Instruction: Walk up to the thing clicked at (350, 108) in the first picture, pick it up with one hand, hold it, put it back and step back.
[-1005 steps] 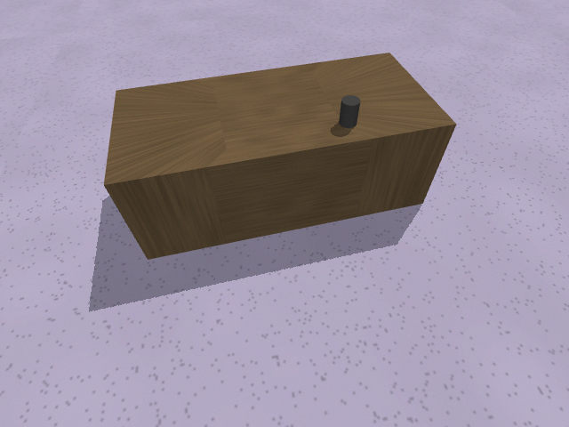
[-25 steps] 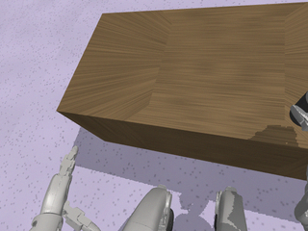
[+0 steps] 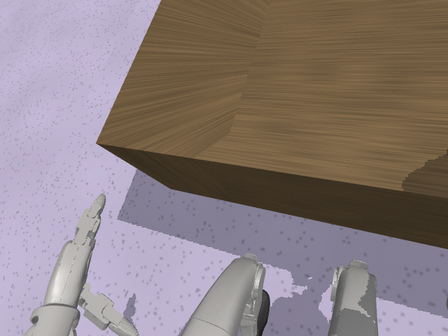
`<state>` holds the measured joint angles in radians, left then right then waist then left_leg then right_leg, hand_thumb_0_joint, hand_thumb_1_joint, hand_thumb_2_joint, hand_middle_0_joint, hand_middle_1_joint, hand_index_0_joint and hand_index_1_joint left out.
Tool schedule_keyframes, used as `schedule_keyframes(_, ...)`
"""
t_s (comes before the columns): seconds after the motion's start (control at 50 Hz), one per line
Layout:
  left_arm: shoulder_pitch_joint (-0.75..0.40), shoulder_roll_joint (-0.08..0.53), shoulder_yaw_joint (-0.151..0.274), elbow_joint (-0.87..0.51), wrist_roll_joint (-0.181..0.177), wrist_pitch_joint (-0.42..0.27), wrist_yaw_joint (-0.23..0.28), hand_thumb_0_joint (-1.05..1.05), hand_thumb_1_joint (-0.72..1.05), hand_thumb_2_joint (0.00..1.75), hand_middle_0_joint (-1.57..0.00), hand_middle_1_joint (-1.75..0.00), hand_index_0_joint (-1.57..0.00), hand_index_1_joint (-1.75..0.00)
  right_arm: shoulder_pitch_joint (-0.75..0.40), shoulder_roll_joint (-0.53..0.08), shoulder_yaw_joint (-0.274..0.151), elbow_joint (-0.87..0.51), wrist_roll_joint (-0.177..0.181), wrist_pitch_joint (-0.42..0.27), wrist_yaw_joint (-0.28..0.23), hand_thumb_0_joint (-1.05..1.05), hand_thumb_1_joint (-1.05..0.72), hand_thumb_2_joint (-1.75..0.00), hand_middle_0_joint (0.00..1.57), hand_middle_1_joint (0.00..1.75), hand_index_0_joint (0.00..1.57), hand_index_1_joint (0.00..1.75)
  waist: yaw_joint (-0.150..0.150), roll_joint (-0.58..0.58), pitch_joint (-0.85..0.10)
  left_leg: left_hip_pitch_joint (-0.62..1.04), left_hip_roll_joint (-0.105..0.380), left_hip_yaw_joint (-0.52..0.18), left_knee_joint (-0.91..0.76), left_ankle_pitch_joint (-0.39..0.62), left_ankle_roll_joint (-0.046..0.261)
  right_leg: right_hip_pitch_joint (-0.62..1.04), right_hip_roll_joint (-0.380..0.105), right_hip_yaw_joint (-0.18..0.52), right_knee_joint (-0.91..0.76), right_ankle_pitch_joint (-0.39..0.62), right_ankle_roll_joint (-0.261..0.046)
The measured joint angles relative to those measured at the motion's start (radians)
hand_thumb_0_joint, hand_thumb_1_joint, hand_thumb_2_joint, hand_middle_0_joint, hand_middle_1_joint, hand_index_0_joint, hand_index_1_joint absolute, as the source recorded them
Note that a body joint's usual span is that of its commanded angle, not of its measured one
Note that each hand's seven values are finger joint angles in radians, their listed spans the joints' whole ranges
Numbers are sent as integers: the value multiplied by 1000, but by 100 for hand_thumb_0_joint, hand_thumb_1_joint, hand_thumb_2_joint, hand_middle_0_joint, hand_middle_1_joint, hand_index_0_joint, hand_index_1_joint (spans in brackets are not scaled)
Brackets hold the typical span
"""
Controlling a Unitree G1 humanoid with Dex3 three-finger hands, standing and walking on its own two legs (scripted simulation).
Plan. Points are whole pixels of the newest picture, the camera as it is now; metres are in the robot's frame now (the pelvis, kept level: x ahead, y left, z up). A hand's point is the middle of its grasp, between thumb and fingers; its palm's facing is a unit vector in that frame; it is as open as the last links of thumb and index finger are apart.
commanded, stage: lower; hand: right
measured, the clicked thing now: out of the picture +0.46 -0.31 -0.07
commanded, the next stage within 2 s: loosen in 0.52 s
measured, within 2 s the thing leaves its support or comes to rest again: rests again in 0.28 s
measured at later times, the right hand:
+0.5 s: hand out of the picture +0.47 -0.31 -0.08, palm faces +0.43 +0.90 +0.01, open 9.8 cm
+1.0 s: hand out of the picture +0.47 -0.32 -0.08, palm faces +0.44 +0.90 +0.01, open 10.5 cm
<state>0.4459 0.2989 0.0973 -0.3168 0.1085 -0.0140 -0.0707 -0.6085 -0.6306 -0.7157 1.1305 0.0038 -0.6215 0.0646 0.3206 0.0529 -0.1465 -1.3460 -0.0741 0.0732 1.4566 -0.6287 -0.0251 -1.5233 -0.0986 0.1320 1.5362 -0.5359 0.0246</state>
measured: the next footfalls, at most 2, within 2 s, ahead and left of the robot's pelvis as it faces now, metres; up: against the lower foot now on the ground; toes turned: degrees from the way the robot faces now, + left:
none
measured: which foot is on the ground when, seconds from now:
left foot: down 0.00-1.00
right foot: down 0.00-1.00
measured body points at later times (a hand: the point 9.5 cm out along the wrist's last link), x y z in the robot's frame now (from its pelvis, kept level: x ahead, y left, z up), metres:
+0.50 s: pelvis -0.01 +0.00 -0.02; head +0.18 -0.11 +0.37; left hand +0.18 +0.25 +0.10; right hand +0.44 -0.36 -0.08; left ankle +0.03 +0.14 -0.56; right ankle +0.07 -0.13 -0.56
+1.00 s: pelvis -0.02 +0.00 -0.04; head +0.17 -0.10 +0.36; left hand +0.17 +0.25 +0.10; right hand +0.45 -0.36 -0.08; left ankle +0.03 +0.14 -0.56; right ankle +0.07 -0.13 -0.56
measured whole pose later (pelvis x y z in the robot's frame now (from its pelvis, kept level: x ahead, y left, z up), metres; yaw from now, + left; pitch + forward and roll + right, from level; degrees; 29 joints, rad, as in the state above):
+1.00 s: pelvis -0.02 +0.00 -0.04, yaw +1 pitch +30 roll +9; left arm 0.49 0.35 0.15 -0.46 0.08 -0.04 -0.08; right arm -0.67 -0.72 -0.75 1.12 0.00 -0.58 0.07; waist 0.35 0.06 -0.14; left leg -1.49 -0.08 0.08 1.60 -0.65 -0.03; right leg -1.66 -0.10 0.15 1.66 -0.55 0.03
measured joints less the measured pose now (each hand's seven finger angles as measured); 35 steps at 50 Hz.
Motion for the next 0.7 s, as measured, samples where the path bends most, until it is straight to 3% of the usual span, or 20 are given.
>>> schedule_keyframes(0.22,16,15,8,-44,-3,-10,-7,-1,-53,6,-7,-6,-7,-7,-12,-22,-28,6,-6,-1,-2,-2,44,-113,67,112,76,116,19,5,4,-50,-2,-5,47,-10,-5,-49,-1,-2,45,-9,-4)
schedule_keyframes(0.38,12,25,31,-52,-5,-13,-7,-1,-53,6,-7,-6,-7,-7,-19,-36,-32,-10,-16,8,-1,-2,44,-113,67,112,76,117,25,12,3,-80,-4,-3,72,-14,-6,-80,-1,3,71,-12,-4)
schedule_keyframes(0.7,28,35,35,-115,-21,-23,-14,-1,-53,5,-7,-6,-7,-6,-47,-60,-24,14,-6,15,13,-2,46,-115,69,111,78,116,23,1,3,-119,-1,4,122,-24,-4,-120,5,11,112,-13,-2)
